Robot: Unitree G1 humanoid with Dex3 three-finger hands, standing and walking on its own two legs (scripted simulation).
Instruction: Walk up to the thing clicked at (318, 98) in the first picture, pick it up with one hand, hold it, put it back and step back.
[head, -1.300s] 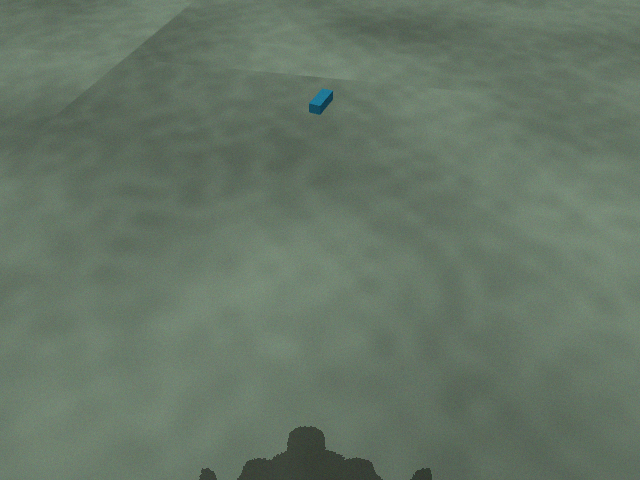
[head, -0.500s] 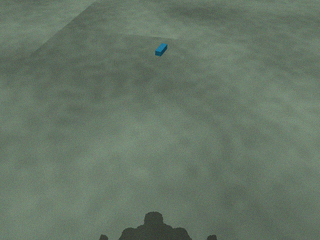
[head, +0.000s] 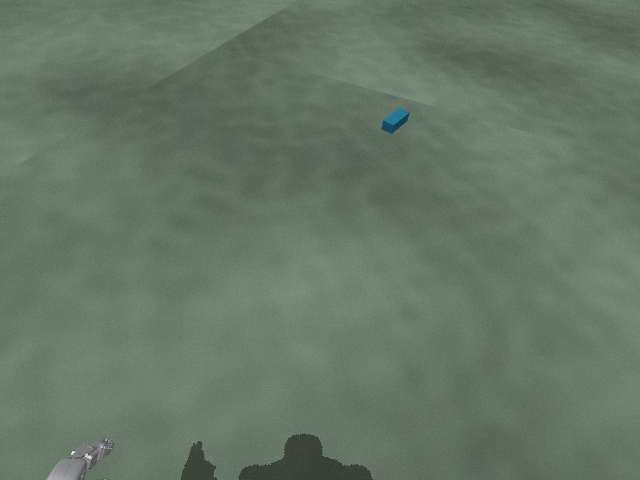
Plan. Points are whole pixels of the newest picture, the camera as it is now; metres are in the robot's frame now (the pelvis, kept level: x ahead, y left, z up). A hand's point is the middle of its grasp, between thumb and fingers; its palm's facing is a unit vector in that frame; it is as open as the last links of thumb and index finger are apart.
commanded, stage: walk up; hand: left
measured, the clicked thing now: (395, 120) +2.22 -0.42 -0.75
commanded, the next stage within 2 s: none
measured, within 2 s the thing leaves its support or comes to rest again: neither
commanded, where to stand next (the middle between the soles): +2.15 -0.85 m, yaw +55 degrees
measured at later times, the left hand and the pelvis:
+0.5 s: hand (103, 424) +0.22 +0.33 -0.15, palm faces +0.20 -0.95 -0.24, open 7.4 cm; pelvis +0.19 +0.03 +0.00, yaw +14 degrees
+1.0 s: hand (204, 321) +0.41 +0.23 -0.16, palm faces +0.50 -0.81 -0.31, open 7.4 cm; pelvis +0.51 -0.05 -0.02, yaw +30 degrees
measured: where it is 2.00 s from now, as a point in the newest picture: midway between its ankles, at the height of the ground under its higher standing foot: (355, 271)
